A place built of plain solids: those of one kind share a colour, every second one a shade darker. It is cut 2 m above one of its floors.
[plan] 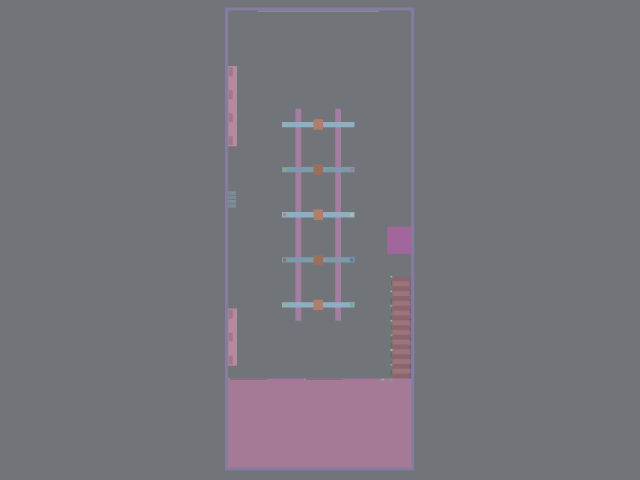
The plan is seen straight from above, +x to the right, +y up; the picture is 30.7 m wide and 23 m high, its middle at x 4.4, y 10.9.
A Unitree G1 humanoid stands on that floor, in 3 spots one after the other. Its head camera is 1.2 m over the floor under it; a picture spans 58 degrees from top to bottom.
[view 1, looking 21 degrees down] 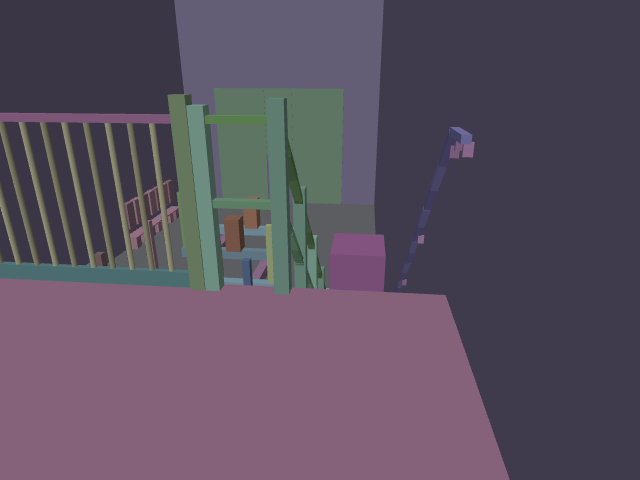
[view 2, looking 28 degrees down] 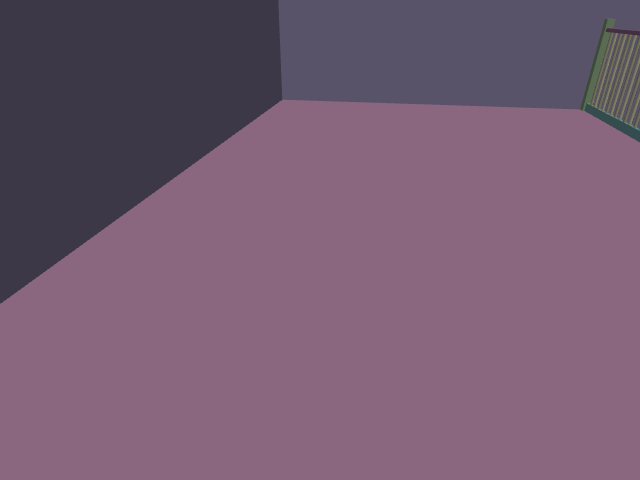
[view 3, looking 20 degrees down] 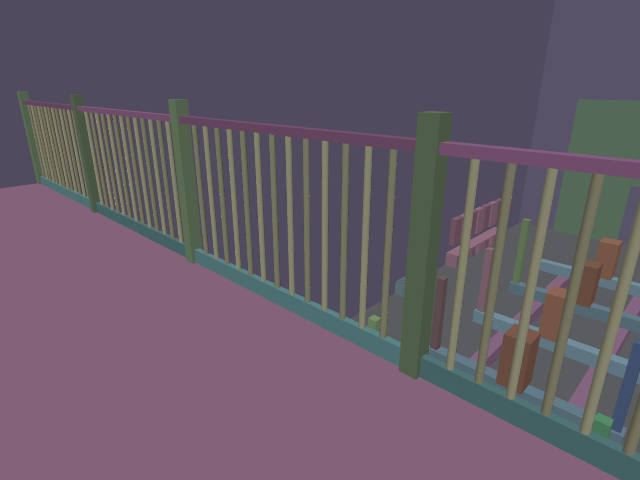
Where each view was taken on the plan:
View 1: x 8.28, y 1.97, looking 96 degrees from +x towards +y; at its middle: ground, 16.18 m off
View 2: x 6.57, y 1.74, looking -170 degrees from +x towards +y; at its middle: gal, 2.56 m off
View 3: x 6.32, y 2.78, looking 134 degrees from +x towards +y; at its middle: wall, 9.68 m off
